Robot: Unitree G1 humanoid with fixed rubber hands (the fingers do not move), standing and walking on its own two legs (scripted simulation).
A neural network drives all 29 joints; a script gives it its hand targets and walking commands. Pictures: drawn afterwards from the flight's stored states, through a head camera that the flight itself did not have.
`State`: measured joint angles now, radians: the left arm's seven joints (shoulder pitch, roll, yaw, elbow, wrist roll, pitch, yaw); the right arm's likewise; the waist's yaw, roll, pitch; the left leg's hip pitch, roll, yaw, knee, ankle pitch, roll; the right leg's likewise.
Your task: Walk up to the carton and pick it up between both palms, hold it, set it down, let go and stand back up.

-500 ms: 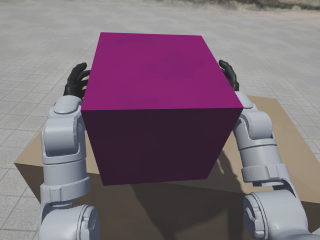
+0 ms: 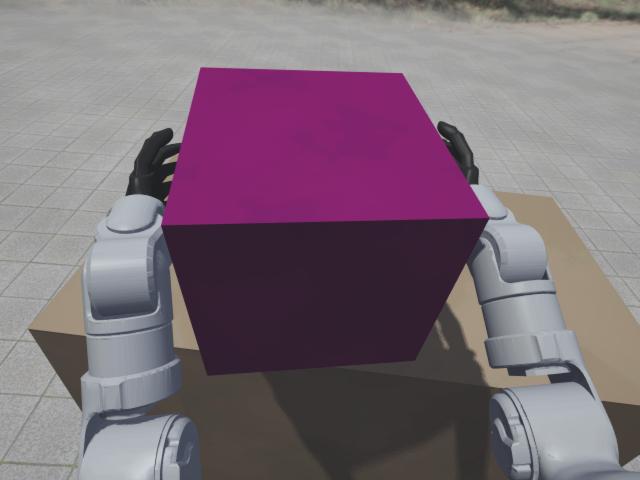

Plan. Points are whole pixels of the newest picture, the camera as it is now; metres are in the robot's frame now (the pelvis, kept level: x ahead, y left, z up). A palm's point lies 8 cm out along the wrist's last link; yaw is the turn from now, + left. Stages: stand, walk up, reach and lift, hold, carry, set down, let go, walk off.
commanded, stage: hold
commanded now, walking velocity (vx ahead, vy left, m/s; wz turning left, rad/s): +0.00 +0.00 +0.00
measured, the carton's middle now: (309, 216) +0.37 +0.00 +0.20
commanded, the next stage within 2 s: none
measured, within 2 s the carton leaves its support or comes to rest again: neither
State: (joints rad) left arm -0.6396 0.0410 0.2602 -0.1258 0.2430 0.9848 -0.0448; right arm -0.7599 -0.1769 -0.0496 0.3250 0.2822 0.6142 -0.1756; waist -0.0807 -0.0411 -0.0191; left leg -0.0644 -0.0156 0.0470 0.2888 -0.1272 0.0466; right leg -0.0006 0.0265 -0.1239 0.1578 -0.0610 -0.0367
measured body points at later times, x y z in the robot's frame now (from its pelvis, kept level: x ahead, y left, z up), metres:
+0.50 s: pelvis +0.00 +0.00 +0.00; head -0.05 +0.02 +0.45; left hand +0.36 +0.17 +0.24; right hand +0.38 -0.17 +0.25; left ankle +0.03 +0.08 -0.75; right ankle +0.03 -0.10 -0.75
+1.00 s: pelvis +0.00 +0.00 +0.00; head -0.05 +0.03 +0.45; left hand +0.36 +0.17 +0.24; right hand +0.38 -0.17 +0.25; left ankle +0.03 +0.08 -0.75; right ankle +0.03 -0.10 -0.75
